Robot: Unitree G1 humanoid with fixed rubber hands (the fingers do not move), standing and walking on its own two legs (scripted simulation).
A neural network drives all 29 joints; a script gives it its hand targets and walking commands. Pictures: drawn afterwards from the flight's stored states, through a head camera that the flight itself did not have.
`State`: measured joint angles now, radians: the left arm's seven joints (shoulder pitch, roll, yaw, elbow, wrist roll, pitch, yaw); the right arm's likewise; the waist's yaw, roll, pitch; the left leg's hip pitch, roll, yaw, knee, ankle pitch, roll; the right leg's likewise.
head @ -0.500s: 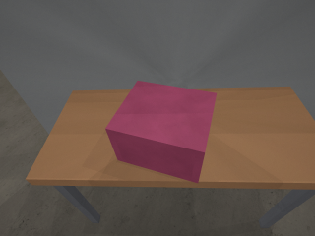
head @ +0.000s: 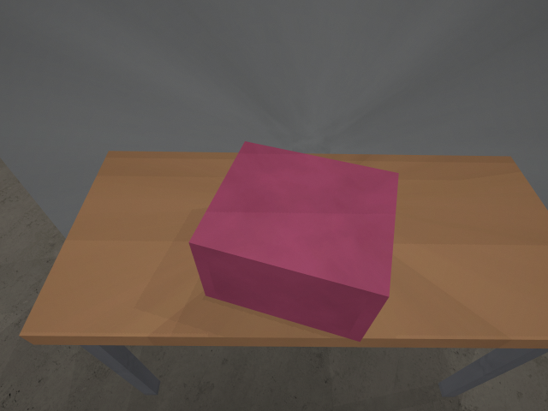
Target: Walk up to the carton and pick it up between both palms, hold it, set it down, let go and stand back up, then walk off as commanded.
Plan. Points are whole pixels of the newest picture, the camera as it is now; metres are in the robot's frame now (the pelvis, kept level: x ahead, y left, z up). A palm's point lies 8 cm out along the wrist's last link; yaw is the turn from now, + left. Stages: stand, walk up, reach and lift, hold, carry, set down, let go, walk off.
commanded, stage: walk up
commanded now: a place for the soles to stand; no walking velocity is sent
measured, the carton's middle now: (299, 236) +0.42 -0.03 -0.03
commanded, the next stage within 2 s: none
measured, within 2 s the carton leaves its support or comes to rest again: neither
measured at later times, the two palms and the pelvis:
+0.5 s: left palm out of the picture +0.09 +0.31 -0.10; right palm out of the picture +0.06 -0.32 -0.10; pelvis +0.00 -0.01 +0.00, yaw +0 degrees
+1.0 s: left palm out of the picture +0.08 +0.29 -0.10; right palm out of the picture +0.05 -0.34 -0.10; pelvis -0.01 -0.03 +0.00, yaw -1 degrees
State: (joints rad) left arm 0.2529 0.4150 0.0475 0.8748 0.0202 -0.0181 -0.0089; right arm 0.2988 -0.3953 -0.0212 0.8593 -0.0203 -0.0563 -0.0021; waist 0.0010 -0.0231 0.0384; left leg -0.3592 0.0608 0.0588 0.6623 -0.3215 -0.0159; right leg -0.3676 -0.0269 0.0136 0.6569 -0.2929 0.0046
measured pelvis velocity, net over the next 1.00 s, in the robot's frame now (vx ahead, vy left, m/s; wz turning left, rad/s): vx -0.01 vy -0.03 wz -0.02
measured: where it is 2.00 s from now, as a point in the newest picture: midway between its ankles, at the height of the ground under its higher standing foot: outside the picture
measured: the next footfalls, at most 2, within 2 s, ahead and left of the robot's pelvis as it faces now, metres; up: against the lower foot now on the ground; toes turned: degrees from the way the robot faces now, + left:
none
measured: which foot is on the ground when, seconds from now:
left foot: down 0.00-1.00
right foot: down 0.00-1.00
